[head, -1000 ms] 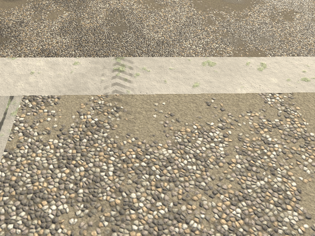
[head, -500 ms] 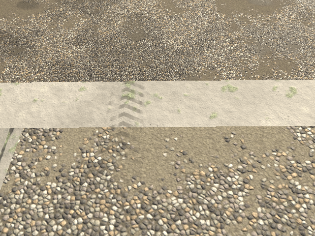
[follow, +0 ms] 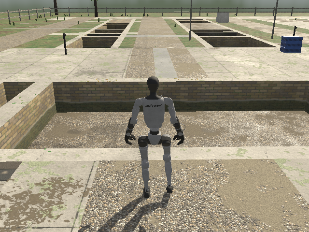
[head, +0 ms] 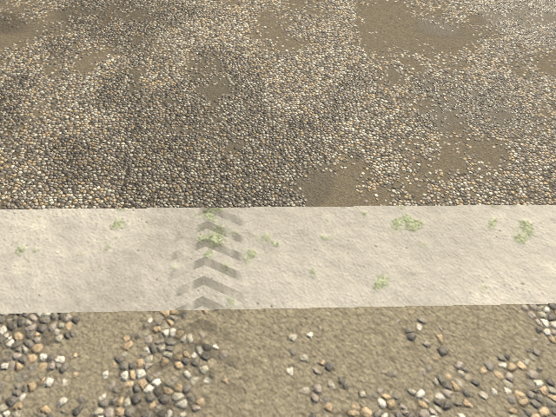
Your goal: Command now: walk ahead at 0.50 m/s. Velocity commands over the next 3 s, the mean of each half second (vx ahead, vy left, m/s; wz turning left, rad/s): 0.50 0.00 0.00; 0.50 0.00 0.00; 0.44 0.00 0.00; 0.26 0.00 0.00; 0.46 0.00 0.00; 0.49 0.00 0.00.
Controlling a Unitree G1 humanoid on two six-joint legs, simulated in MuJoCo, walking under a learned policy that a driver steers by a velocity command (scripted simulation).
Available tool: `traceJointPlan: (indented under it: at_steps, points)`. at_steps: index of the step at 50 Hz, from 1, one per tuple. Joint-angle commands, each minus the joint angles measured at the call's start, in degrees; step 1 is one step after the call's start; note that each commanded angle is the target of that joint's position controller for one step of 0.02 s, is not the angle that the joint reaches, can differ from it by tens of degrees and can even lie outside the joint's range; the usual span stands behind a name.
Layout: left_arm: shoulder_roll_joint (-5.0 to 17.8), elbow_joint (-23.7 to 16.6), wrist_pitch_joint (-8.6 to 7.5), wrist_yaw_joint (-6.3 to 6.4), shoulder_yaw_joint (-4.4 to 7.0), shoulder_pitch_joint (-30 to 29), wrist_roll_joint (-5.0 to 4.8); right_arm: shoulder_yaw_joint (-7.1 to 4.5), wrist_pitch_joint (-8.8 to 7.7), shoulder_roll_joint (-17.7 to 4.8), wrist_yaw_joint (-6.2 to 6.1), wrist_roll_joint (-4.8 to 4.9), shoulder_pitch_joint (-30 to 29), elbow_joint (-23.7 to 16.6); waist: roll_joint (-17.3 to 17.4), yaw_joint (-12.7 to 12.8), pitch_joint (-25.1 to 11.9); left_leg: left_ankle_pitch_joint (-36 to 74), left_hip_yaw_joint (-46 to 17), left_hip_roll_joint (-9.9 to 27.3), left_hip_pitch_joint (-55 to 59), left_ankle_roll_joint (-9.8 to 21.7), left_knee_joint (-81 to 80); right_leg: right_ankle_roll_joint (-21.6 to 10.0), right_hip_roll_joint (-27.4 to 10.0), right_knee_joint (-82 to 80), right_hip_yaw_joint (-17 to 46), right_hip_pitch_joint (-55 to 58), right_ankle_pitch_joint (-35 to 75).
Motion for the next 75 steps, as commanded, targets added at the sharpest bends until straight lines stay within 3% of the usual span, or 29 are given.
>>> traceJointPlan:
  at_steps: [1, 7, 12, 15, 17, 18, 19, 20, 21, 23, 27, 35, 40, 43, 44, 45, 46, 47, 49, 50, 54, 64, 67, 69, 70, 71, 72, 73, 75]
  points:
    - [3.2, -3.4, 0.38, 0.38, 0.94, 1.2, 0.51, -1.91, -1.51, -7.9, -0.46, 0.18, -1.4, -2.6, 6.2, 1.8, -2.2, 11.2, -14.3, 15.7, 5.1, 10.6, -13.5, 1.7, -3.4, -3.6, 1.6, -6.9, 5.3]
    - [0.9, -6.3, -0.48, -0.38, 0.08, -10.1, 0.44, -2.15, -0.6, -9.7, -1.52, 0.68, 3.1, 0.4, 5.4, -2.1, 0.7, 11.7, -7.2, 13.0, 7.3, 7.8, -14.7, 2.2, -1.4, -24.2, -0.7, -6.5, 21.9]
    - [1.6, -9.0, -1.23, -1.94, 0.09, -16.7, -0.15, -2.49, 0.8, -10.7, -1.84, 1.21, 7.2, 3.3, 5.8, -3.8, 2.6, 12.1, -8.3, 16.8, 15.3, 7.2, -11.3, 0.1, 0.3, -31.8, -0.7, -7.8, 19.7]
    - [3.3, -8.7, -1.53, -2.48, 0.74, -13.7, 0.06, -2.97, 1.64, -11.7, -2.3, 1.37, 6.2, 3.9, 7.0, -1.1, 0.5, 22.3, -8.4, 18.0, 18.9, 5.5, -6.1, -2.4, 2.1, -33.9, -1.9, -2.3, 13.6]
    - [7.1, -4.7, -1.48, -1.77, 2.9, 0.0, 0.4, -2.49, 2.19, -10.8, -2.55, 1.02, 4.8, 3.6, 6.0, 5.9, -8.4, 34.4, -4.6, 13.5, 14.5, 2.9, 10.3, -5.4, 4.4, -35.2, -4.2, 18.3, 15.0]
    - [11.4, -2.9, -1.15, -1.09, 4.03, 10.2, 0.86, -1.15, 2.06, -7.7, -2.7, -0.5, 5.7, 2.1, -1.3, 9.0, -17.4, 17.3, -2.0, 9.7, 2.4, 0.8, 28.7, -9.0, -6.4, -33.0, 8.1, 36.0, 17.4]
    - [14.3, -2.0, -0.99, -1.48, 4.46, 11.2, 0.95, 0.59, 0.79, -1.2, -2.07, 0.14, 13.3, 1.8, -16.5, 4.4, -23.3, -22.2, -4.4, -0.9, -19.6, -2.4, 46.1, -17.8, -17.1, -40.8, 35.6, 52.4, 3.1]
    - [8.4, -2.7, -1.01, -1.51, 3.0, 10.4, 0.24, -0.71, -0.32, -7.6, -1.62, 1.28, 9.0, 2.4, -9.2, 7.1, -20.3, -24.4, -10.8, 2.0, -26.1, -1.8, 52.0, -16.0, -16.1, -45.1, 38.0, 50.4, -5.2]
    - [6.8, -3.1, -1.08, -1.32, 2.34, 6.4, 0.28, -1.47, -1.01, -10.0, -1.29, 2.53, 3.6, 0.6, -6.0, 6.6, -12.0, -19.2, -9.4, 4.7, -29.3, -1.1, 52.0, -13.9, -14.6, -46.3, 29.9, 43.2, -3.6]
    - [4.9, -3.7, -1.18, -1.42, 1.77, 0.3, 1.0, -1.52, -1.08, -8.7, -1.71, 1.27, -0.5, -0.1, 0.0, 3.4, -4.5, -10.6, -7.2, 9.2, -25.8, -1.7, 46.4, -12.8, -10.6, -49.2, 19.7, 29.3, 8.2]
    - [4.3, -2.5, -2.38, -1.45, 1.67, -0.7, 0.95, -1.24, 1.05, -5.5, -2.05, 0.73, 1.7, 0.7, -1.7, 0.1, -3.1, -5.4, -6.8, 11.4, -20.5, -3.6, 40.1, -13.4, -7.9, -54.4, 11.2, 21.2, 17.2]
    - [6.0, 2.4, -0.96, -0.13, 2.01, 6.1, 0.29, -0.28, 0.6, -2.5, -1.22, 0.25, -11.2, -2.5, -1.0, 4.1, 0.3, 16.2, -3.5, 8.6, -19.6, -4.7, 16.2, -10.8, -4.5, -53.0, 0.9, 21.3, 24.5]
    - [5.6, 5.4, 1.37, 0.83, 1.87, 9.7, 0.57, -0.37, 0.06, -3.0, -0.31, 0.37, -15.6, -4.9, -1.1, 4.6, 2.3, 8.0, -2.7, 6.2, -22.3, -2.0, 10.1, -11.0, -8.7, -46.1, 3.5, 30.5, 31.4]
    - [7.0, 5.2, 2.51, 2.01, 2.18, 7.2, -0.63, -2.22, -0.07, -5.9, -0.95, -0.01, -3.2, -1.5, -1.7, -2.2, -5.4, 9.5, 0.7, 2.4, -3.6, 1.5, 5.6, -8.4, -6.2, -32.4, 1.1, 30.2, 45.5]
    - [5.0, 4.4, 2.33, 2.33, 1.33, 7.2, -0.33, -3.58, -0.03, -9.9, -1.37, -0.68, 6.0, 0.8, 2.0, -5.6, -12.5, 19.0, -6.7, 9.5, 11.9, 4.8, 7.3, -5.6, -2.7, -18.4, -1.6, 21.8, 35.7]
    - [-0.9, 4.2, 1.12, 1.87, -0.25, 14.5, 1.45, -4.24, 0.79, -13.4, -1.69, -0.26, 10.9, 1.5, 14.2, -3.2, -20.5, 20.7, -25.8, 22.6, 31.2, 12.5, 8.1, -1.5, 6.2, 2.6, -2.9, 3.0, -2.1]
    - [0.8, 4.6, 0.1, 1.34, 0.12, 15.7, -0.44, -3.48, 1.43, -11.0, -1.08, 1.14, 13.1, 2.4, 17.5, -4.6, -24.7, -0.8, -41.5, 27.0, 33.4, 16.7, -1.1, -1.2, 9.2, 12.3, 4.8, -6.9, -18.9]
    - [5.3, 3.2, -0.25, 1.5, 1.64, 9.9, -1.82, -2.81, 1.46, -8.4, -0.98, 1.37, 9.1, 1.9, 11.5, -4.6, -14.0, -14.1, -37.2, 24.6, 25.6, 13.9, -4.7, -1.7, 5.5, 15.2, 5.4, -13.0, -16.4]
    - [4.2, 1.5, 0.19, 2.29, 1.88, 3.1, -1.44, -1.4, 2.09, -3.9, -1.01, 0.04, 2.9, 0.7, 6.2, -2.8, -2.7, -19.2, -27.6, 19.5, 11.7, 11.0, -8.2, -2.3, 1.5, 11.6, 2.8, -14.6, -7.8]
    - [3.6, 1.3, 1.16, 2.31, 2.22, 4.2, -0.94, -1.0, 1.89, -3.0, -1.05, -0.69, 0.5, 0.6, 7.8, 0.2, -1.0, -16.8, -24.0, 17.3, 5.7, 9.8, -9.3, -2.2, -0.2, 7.5, 3.5, -11.0, -3.8]
    - [1.0, 2.7, 2.75, 2.3, 2.18, 6.0, -0.35, -1.71, 0.73, -4.1, -1.63, -1.0, 1.8, 2.1, 7.4, 2.3, 0.3, -12.1, -18.6, 15.4, -0.4, 10.9, -12.7, -0.8, -1.9, -0.1, 2.9, -8.1, 3.1]
    - [-2.9, 0.0, 1.84, 0.16, 0.15, -7.6, 0.54, -2.2, 2.96, -4.4, -3.17, 0.85, 12.2, 6.9, 6.5, -2.5, 2.3, 4.1, -8.6, 14.3, 0.4, 7.2, -3.9, -0.4, 0.1, -23.0, -1.0, -5.1, 22.2]
    - [-1.3, -1.8, 1.33, -0.78, 0.47, -9.8, 0.3, -2.46, 4.21, -5.3, -3.46, 1.14, 13.8, 7.8, 7.4, -2.4, 3.4, 8.8, -10.6, 15.9, 2.4, 6.6, -1.3, -1.9, 1.9, -26.2, -1.8, -2.8, 14.6]
    - [0.2, 0.1, 0.57, -1.15, 1.23, -2.4, 1.25, -2.17, 5.2, -4.6, -4.11, 1.76, 11.9, 8.1, 8.1, 1.6, 0.6, 18.5, -9.3, 14.2, 5.4, 3.6, 6.1, -3.8, 3.2, -32.1, -2.8, 5.4, 17.7]
    - [3.6, 2.4, 0.28, -1.17, 2.44, 4.2, 2.11, -1.94, 5.36, -3.7, -4.3, 1.62, 11.8, 7.9, 4.5, 3.4, -4.5, 18.5, -5.9, 9.5, 3.5, 0.5, 15.1, -5.4, 1.2, -31.5, -0.3, 15.6, 35.0]
    - [5.8, 2.0, 0.57, -0.93, 2.38, 9.6, 4.04, -0.89, 5.42, -2.1, -4.72, -0.04, 13.1, 6.6, -2.4, 4.7, -12.4, 3.2, -3.8, 1.8, -5.8, -4.0, 35.0, -10.1, -8.5, -29.6, 10.7, 31.2, 52.4]
    - [3.2, 3.4, 1.37, -2.02, 1.2, 11.8, 3.11, 0.52, 5.49, 3.3, -4.56, 0.89, 18.9, 8.2, -16.7, 3.6, -20.8, -30.2, -9.1, -2.8, -12.1, -5.7, 48.8, -16.9, -16.5, -36.0, 24.4, 36.2, 45.9]
    - [0.1, 2.7, 2.16, -2.4, 0.36, 9.6, 1.32, -0.39, 6.2, -0.2, -4.62, 2.01, 19.7, 9.1, -14.1, 3.3, -19.1, -31.1, -14.3, -0.6, -15.6, -5.5, 52.0, -15.5, -15.7, -40.3, 27.1, 32.5, 25.7]
    - [-2.3, 1.8, 2.87, -2.54, -0.81, 1.9, 1.85, -0.79, 8.15, -1.0, -5.71, 1.8, 12.2, 8.0, -3.8, 1.8, -7.6, -25.8, -10.9, 2.8, -17.5, -6.1, 51.0, -11.2, -13.0, -44.5, 21.1, 20.2, 11.3]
